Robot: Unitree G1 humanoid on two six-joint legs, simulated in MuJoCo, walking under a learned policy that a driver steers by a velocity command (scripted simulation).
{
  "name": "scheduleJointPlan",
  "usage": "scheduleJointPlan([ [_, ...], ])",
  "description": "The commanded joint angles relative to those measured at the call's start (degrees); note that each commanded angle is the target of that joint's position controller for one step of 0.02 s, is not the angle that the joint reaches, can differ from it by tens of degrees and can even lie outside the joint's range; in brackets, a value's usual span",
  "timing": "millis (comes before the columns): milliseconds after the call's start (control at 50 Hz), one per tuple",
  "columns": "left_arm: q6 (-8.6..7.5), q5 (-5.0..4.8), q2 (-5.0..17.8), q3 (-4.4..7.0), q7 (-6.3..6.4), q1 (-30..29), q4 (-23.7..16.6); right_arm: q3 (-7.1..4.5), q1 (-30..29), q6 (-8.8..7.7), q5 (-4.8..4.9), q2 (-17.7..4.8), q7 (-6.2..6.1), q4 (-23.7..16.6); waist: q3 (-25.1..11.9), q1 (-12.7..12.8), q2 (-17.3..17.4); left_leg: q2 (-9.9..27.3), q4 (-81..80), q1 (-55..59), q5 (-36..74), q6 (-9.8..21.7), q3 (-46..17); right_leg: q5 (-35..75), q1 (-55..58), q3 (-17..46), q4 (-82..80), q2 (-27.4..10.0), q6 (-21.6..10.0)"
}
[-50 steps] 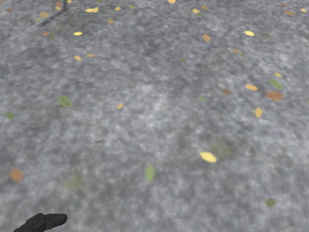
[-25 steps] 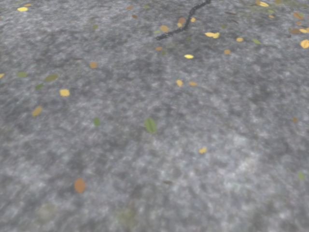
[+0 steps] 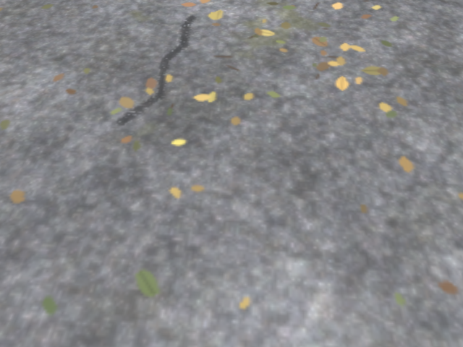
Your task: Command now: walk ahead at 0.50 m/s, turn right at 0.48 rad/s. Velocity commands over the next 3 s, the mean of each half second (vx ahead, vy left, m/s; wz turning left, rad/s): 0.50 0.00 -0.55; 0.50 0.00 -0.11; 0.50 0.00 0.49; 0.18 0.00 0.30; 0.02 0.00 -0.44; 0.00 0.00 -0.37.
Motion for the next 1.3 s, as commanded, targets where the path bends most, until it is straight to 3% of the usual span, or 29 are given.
scheduleJointPlan([
  [20,-0.55,0.13,1.59,-0.27,-1.2,-5.63,-5.33,-2.42,-2.25,-0.26,0.88,-9.65,-0.61,-2.91,4.7,-0.1,4.22,17.58,-5.96,-2.2,17.2,8.11,-3.2,1.61,-0.01,-1.52,-5.92,-0.47,-1.43],
  [100,-0.27,0.16,3.45,0.47,-2.17,-6.71,-7.83,-3.21,-1.96,1.5,2.06,-11.86,-0.8,-1.8,3.11,1.23,5.75,18.84,2.23,4.66,35.43,6.11,-0.58,-7.63,3.05,-6.01,-9.06,2.86,-4.97],
  [140,0.1,-0.17,6.59,2.39,-1.98,2.22,-6.44,-3.44,-3.43,2.52,2.59,-13.11,-1.0,-2.15,-3.04,6.86,6.77,17.2,17.01,3.86,52.22,4.21,1.35,-11.54,16.09,-9.62,-9.97,7.99,-7.84],
  [160,0.32,-0.33,10.15,4.45,-1.19,11.68,-3.95,-2.9,-3.55,2.62,2.64,-12.15,-1.11,-2.42,-8.14,11.61,5.1,14.55,30.44,-2.7,48.4,1.92,2.53,-8.6,30.86,-8.74,-13.31,10.45,-10.09],
  [180,0.9,-0.6,16.56,6.34,0.17,17.25,-2.76,-1.35,-1.47,2.04,0.67,-7.4,-1.18,-4.21,-12.29,11.29,-6.0,9.55,50.59,-21.34,18.52,-1.7,2.75,-9.55,47.62,11.0,-15.92,-0.59,-15.44],
  [200,-0.1,-0.37,18.94,6.02,-0.18,13.76,-5.19,0.47,0.44,0.07,0.29,-2.9,-0.67,-6.59,-20.04,6.34,-13.05,-2.38,66.54,-39.43,-20.22,-4.03,-9.83,-20.71,59.62,44.07,-26.64,-11.81,-25.96],
  [220,-1.05,-0.12,13.45,4.4,-0.75,13.74,-5.79,-0.53,-5.92,-1.82,2.4,-8.2,0.17,-7.4,-18.99,10.17,-4.73,0.89,68.3,-45.7,-17.85,-2.44,-18.19,-22.66,59.31,42.92,-31.04,-12.1,-23.26],
  [240,-1.8,0.05,10.92,3.71,-0.74,12.33,-5.5,-0.5,-9.0,-2.85,3.57,-8.57,0.49,-8.44,-11.94,9.4,-3.02,3.28,65.35,-47.7,-13.17,-0.8,-17.44,-19.92,53.08,34.58,-30.72,-10.28,-20.97],
  [260,-2.14,-0.06,9.28,3.21,-0.68,8.64,-5.82,-0.43,-9.17,-3.3,2.44,-7.95,0.04,-7.87,-7.23,6.51,1.81,5.94,59.62,-45.15,-8.85,-0.4,-17.34,-13.99,44.56,27.88,-30.36,-7.54,-18.7],
  [300,-2.28,0.86,6.29,2.13,-0.04,3.92,-7.62,-1.22,-7.88,-2.34,0.58,-8.9,-0.21,-6.9,-4.66,3.1,0.17,8.22,52.87,-37.7,-4.21,-1.06,-17.67,-4.0,34.3,20.87,-31.98,-4.27,-17.28],
  [420,-2.24,0.19,9.27,2.97,2.01,6.98,-7.1,0.1,-14.81,-0.47,-0.05,-4.86,-0.07,-9.16,-1.51,4.45,-0.33,5.35,31.87,-34.87,10.59,-5.45,-15.28,2.38,25.79,12.19,-33.61,0.55,-15.32],
  [520,-1.35,-0.35,9.49,3.18,2.47,11.11,-5.7,0.4,-22.29,-1.4,1.25,-5.28,1.22,-11.27,-0.55,7.58,-2.41,1.9,18.03,-29.29,19.43,-5.22,-15.88,-6.35,25.97,14.99,-31.0,0.4,-12.87],
  [600,-0.79,0.07,8.55,3.12,2.84,11.31,-5.28,-0.53,-18.75,-2.47,1.32,-7.93,1.98,-10.43,-1.35,5.35,-4.75,2.25,14.82,-25.99,12.99,-2.23,-16.64,-5.11,32.28,20.15,-24.28,-2.59,-11.29],
  [640,-0.75,0.54,5.48,2.01,2.53,11.15,-5.42,-1.73,-9.21,-3.09,0.31,-9.96,1.59,-7.9,-6.73,0.67,-3.84,3.42,12.53,-11.62,12.0,1.36,-16.07,2.16,31.02,17.2,-13.21,1.6,-8.67],
  [660,-0.79,1.56,2.62,0.78,2.45,12.62,-6.26,-2.28,-1.05,-3.08,-0.35,-12.78,1.28,-7.08,-15.0,-2.0,3.18,12.64,13.35,2.58,8.99,4.86,-26.6,-7.91,24.16,12.52,2.93,5.6,-6.55],
  [680,-1.53,-0.63,-0.41,-0.04,2.27,22.42,-6.52,-3.65,3.97,-2.32,-0.31,-17.73,1.94,-3.64,-19.33,2.33,24.04,23.58,6.3,17.96,-4.54,15.65,-55.28,-33.06,3.49,6.78,21.31,13.65,-2.36],
  [700,-1.83,-1.18,5.73,0.75,2.47,19.88,-5.29,-2.32,3.27,-2.27,1.57,-11.74,2.41,-4.06,-14.71,0.07,15.97,22.99,2.34,15.89,-19.18,15.08,-60.34,-32.6,-3.87,9.73,27.27,10.05,-2.18],
  [720,-2.02,-0.72,8.51,1.44,2.32,11.69,-6.62,-1.3,-0.04,-1.98,1.75,-8.47,2.28,-4.62,-7.21,-1.18,10.28,20.25,1.87,9.05,-17.26,12.77,-51.17,-27.28,-5.55,8.3,27.67,7.71,-2.51],
  [760,-2.9,1.41,7.24,1.29,2.31,4.52,-8.74,-0.4,-4.43,-1.09,0.83,-7.16,2.26,-5.2,-1.36,0.36,5.32,15.42,0.64,-2.0,-3.06,12.03,-40.79,-20.63,-3.32,4.45,21.78,3.93,-2.35],
  [820,-3.61,1.73,4.27,0.83,1.83,4.96,-9.38,0.18,-3.66,-0.97,1.11,-6.28,1.78,-4.72,-2.79,2.5,8.7,11.62,-0.74,-5.56,9.8,12.27,-34.63,-18.82,2.16,2.65,12.47,2.66,-1.16],
  [920,-4.07,1.47,1.39,-0.69,1.2,-3.71,-11.55,-1.13,-0.82,0.15,2.16,-10.5,0.21,-3.45,-1.4,0.51,7.77,9.75,-2.15,-12.0,12.95,11.87,-28.8,-7.53,8.74,0.34,-7.77,4.87,1.66],
  [1020,-5.01,0.53,3.51,-0.08,0.48,-9.43,-13.02,-1.16,3.79,1.54,2.61,-10.4,-0.3,-2.08,-0.97,-0.74,8.05,10.29,1.28,-12.03,9.22,9.82,-31.58,-1.11,15.92,1.57,-17.11,7.13,1.72],
  [1100,-5.58,1.09,7.75,2.11,1.4,1.58,-10.61,-0.42,2.07,1.93,2.04,-7.71,-0.47,-3.22,-6.08,6.46,7.67,5.99,15.18,-16.93,8.7,5.39,-31.11,-5.06,36.12,3.45,-21.96,3.23,-2.87],
  [1120,-5.32,1.64,11.56,3.11,1.97,10.98,-9.52,0.86,2.11,1.66,0.83,-3.79,-0.4,-4.73,-13.98,9.96,-0.62,1.67,32.5,-24.64,-2.77,2.93,-25.28,-7.88,49.65,13.75,-21.52,-7.72,-6.39],
  [1140,-4.2,1.82,14.45,3.83,1.42,13.4,-7.82,1.41,8.33,1.02,2.66,-2.29,-0.51,-6.69,-17.93,6.7,-17.88,-2.51,47.12,-40.84,-20.67,0.98,-19.62,-22.18,58.82,37.03,-27.64,-17.96,-13.89],
  [1160,-4.15,1.21,9.31,2.75,1.1,11.53,-8.16,0.13,6.94,1.25,3.39,-7.83,-0.77,-5.31,-11.66,7.31,-10.28,1.63,54.67,-46.31,-17.83,0.36,-21.3,-30.81,54.17,37.86,-29.91,-16.7,-13.28],
  [1180,-4.19,0.95,6.43,1.93,1.13,9.35,-8.26,-0.5,2.65,1.56,3.08,-9.52,-0.63,-5.81,-5.87,7.61,-6.03,3.11,56.51,-47.45,-12.63,0.22,-20.79,-26.98,48.62,29.41,-30.45,-14.36,-11.61],
  [1220,-4.24,1.6,3.74,1.06,0.86,4.53,-7.82,-0.66,-0.03,2.18,2.18,-7.98,-0.4,-6.18,-1.42,5.18,-2.6,6.04,54.47,-44.52,-5.9,-0.66,-19.74,-14.11,39.76,18.43,-32.92,-10.04,-10.65],
  [1300,-5.09,1.61,4.51,1.61,1.06,3.17,-5.93,-0.15,-2.64,3.35,2.28,-4.64,0.55,-8.29,0.1,3.5,-3.14,8.3,50.16,-42.29,0.1,-2.01,-18.16,-2.28,33.87,6.79,-37.16,-8.08,-11.2],
])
